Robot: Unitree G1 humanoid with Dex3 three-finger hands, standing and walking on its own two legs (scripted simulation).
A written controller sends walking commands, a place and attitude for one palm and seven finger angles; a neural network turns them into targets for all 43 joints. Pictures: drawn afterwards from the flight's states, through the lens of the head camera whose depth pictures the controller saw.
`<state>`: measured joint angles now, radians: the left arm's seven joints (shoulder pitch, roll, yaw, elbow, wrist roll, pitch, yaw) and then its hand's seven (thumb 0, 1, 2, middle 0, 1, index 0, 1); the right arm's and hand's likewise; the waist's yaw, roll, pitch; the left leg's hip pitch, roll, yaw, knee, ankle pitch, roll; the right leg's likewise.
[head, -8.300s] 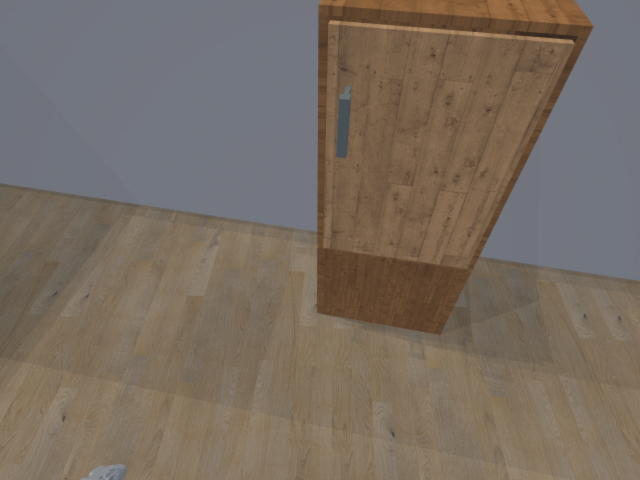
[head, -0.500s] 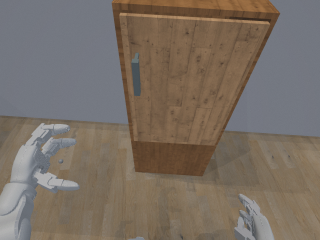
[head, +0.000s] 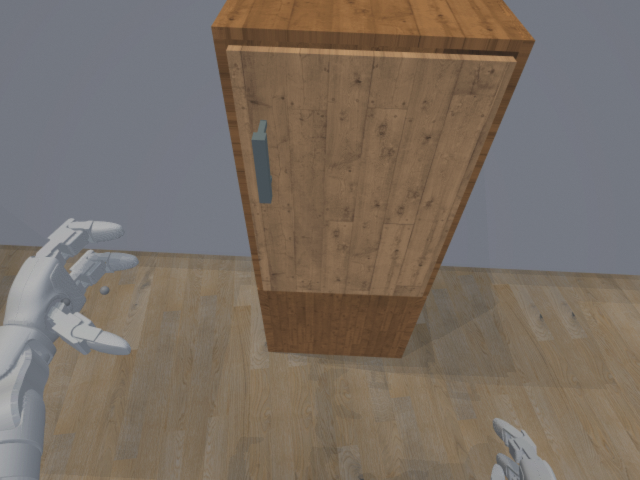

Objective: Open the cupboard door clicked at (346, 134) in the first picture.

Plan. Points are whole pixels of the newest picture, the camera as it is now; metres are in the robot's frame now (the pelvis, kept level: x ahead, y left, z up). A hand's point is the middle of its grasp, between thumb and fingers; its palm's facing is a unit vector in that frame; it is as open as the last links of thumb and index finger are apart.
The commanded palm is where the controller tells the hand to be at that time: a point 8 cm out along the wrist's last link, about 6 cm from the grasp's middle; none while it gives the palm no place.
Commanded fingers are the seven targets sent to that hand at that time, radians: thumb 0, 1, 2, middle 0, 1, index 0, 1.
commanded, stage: raise the hand with hooked fingers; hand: left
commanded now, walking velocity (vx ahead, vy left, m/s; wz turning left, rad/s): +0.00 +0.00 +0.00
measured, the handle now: (264, 162) +0.58 +0.13 +0.08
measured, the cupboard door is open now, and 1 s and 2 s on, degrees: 1 1 1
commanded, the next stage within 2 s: move the hooked fingers beside the handle in 0.34 s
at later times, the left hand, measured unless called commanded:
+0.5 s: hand (135, 295) +0.29 +0.24 +0.10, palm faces +0.06 -1.00 -0.02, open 14.0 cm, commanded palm +0.27 +0.29 +0.10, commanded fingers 0.00 -0.50 0.30 -0.30 -1.20 -0.30 -1.20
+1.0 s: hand (170, 245) +0.37 +0.22 +0.09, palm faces +0.03 -1.00 +0.00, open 14.0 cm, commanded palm +0.35 +0.27 +0.09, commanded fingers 0.00 -0.50 0.30 -0.30 -1.20 -0.30 -1.20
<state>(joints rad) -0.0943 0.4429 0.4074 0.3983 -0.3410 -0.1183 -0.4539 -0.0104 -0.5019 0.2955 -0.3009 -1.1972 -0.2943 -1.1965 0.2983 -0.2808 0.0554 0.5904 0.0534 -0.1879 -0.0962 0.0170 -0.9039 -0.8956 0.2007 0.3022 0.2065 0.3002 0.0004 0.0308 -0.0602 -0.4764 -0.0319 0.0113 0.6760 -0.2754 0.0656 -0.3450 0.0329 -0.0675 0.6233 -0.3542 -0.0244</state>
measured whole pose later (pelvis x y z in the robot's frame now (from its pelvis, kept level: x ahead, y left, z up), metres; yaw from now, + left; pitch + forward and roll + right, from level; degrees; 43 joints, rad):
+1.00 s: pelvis +0.00 -0.02 -0.01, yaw -1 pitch +7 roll -1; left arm -0.38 0.43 0.38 0.70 -0.28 -0.20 -0.39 -0.01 -0.50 0.30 -0.30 -1.20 -0.30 -1.20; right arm 0.32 -0.28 0.05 0.62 0.06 -0.12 -0.09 0.02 -0.91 -0.90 0.20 0.30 0.21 0.30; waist -0.03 0.03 -0.07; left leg -0.56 0.00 0.02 0.73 -0.30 0.04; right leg -0.44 0.06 -0.06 0.70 -0.39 -0.05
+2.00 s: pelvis +0.01 -0.01 -0.02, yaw -2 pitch +16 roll -3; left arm -0.88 0.57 0.41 1.20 -0.13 -0.32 -0.28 -0.01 -0.50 0.30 -0.30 -1.20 -0.29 -1.20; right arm 0.42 -0.29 0.04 0.65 0.02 0.04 -0.04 0.01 -0.91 -0.90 0.20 0.30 0.21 0.30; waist -0.15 0.02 -0.10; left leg -0.78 0.01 0.02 0.86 -0.36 0.05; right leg -0.65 0.07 -0.06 0.80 -0.43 -0.04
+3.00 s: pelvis +0.02 -0.01 -0.03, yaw -3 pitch +18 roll -3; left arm -0.89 0.56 0.40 1.19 -0.13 -0.32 -0.27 -0.01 -0.50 0.30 -0.30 -1.20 -0.29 -1.20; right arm 0.41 -0.28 0.03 0.63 0.02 0.08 -0.03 0.01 -0.91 -0.90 0.20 0.30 0.21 0.30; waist -0.15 0.03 -0.11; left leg -0.82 0.01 0.01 0.90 -0.39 0.05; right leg -0.68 0.08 -0.06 0.82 -0.45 -0.04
